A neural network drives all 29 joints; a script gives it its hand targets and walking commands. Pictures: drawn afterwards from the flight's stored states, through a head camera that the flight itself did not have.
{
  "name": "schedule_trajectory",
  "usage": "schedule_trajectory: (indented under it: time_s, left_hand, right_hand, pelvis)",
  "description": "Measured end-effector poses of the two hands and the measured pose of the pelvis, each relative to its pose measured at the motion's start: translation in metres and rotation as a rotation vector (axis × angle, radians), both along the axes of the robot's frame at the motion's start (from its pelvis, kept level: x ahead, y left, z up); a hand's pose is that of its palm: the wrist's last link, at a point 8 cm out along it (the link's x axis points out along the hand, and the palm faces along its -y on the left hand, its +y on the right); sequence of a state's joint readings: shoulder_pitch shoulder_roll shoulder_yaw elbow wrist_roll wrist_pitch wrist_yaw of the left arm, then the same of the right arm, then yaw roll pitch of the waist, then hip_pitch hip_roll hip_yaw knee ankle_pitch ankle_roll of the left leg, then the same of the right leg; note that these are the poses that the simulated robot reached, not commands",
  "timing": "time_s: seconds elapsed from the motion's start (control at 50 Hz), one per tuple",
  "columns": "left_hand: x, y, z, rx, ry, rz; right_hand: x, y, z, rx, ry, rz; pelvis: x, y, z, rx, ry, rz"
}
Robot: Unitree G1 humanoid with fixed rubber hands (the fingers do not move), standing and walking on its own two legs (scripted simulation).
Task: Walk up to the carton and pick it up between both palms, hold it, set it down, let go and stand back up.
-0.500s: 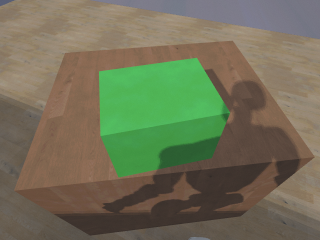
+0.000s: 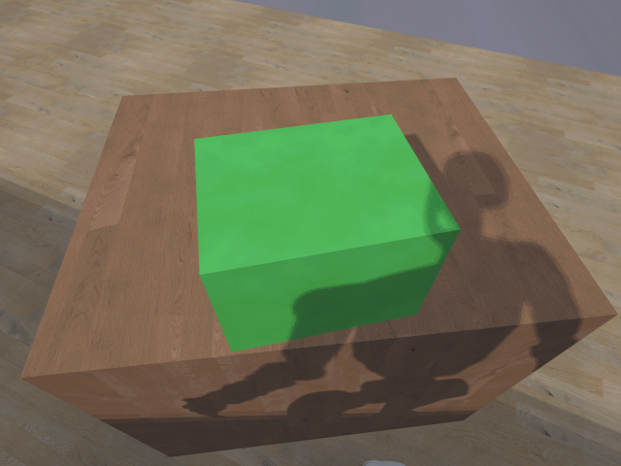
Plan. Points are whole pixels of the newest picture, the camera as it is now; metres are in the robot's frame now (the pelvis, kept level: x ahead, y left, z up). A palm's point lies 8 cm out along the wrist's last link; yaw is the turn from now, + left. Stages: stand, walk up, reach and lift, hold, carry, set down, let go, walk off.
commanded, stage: walk up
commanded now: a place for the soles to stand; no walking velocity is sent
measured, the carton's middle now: (312, 232) +0.41 +0.01 +0.05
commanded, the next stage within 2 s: reach and lift in 1.88 s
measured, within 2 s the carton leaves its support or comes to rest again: neither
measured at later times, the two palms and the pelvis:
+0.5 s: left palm out of the picture +0.10 +0.28 -0.11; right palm out of the picture +0.04 -0.38 -0.09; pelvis +0.00 -0.04 -0.01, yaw -2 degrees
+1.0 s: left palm out of the picture +0.08 +0.27 -0.12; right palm out of the picture +0.06 -0.37 -0.09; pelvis +0.00 -0.04 +0.00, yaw +0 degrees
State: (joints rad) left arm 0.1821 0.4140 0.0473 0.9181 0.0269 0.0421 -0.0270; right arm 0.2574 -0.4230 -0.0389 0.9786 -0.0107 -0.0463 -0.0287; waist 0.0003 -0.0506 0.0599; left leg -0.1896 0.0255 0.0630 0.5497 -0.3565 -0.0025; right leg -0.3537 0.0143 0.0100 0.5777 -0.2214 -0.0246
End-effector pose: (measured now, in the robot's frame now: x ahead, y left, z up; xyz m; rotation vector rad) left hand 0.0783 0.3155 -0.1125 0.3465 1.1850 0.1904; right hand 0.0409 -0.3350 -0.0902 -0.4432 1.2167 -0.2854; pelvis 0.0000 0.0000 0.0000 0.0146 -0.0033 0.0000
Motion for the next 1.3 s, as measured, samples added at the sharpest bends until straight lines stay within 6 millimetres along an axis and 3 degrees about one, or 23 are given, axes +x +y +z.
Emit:
schedule_trajectory:
  time_s: [0.26,0.36,0.5,0.64,0.92,1.14,1.3]
  left_hand:
    - [0.000,0.000,-0.003,-0.009,-0.009,0.000]
    - [0.006,-0.003,-0.001,-0.003,-0.001,0.005]
    - [0.021,-0.031,-0.001,0.019,-0.041,-0.018]
    - [0.020,-0.054,0.007,0.011,-0.059,-0.022]
    - [0.006,-0.044,-0.006,-0.026,-0.025,0.000]
    - [-0.004,-0.043,0.000,-0.008,-0.011,-0.010]
    - [-0.013,-0.042,0.002,-0.007,0.002,-0.011]
  right_hand:
    - [-0.001,0.001,0.002,-0.007,-0.002,0.003]
    - [0.000,-0.011,0.005,-0.028,-0.006,-0.015]
    - [0.002,-0.046,-0.003,-0.035,-0.024,-0.037]
    - [0.003,-0.056,-0.004,-0.005,-0.029,-0.020]
    - [0.013,-0.033,0.001,0.000,-0.016,0.016]
    - [0.033,-0.026,-0.004,0.035,-0.059,0.052]
    - [0.028,-0.023,-0.003,0.047,-0.051,0.059]
  pelvis:
    - [-0.001,0.001,0.000,-0.003,-0.004,-0.001]
    - [0.002,-0.007,-0.001,-0.003,-0.001,-0.006]
    - [0.005,-0.039,-0.008,0.005,-0.013,-0.027]
    - [0.003,-0.054,-0.002,0.018,-0.024,-0.026]
    - [0.002,-0.040,-0.002,-0.006,-0.016,0.002]
    - [-0.002,-0.041,0.000,-0.005,-0.017,0.003]
    - [-0.007,-0.040,0.003,-0.006,-0.013,0.003]
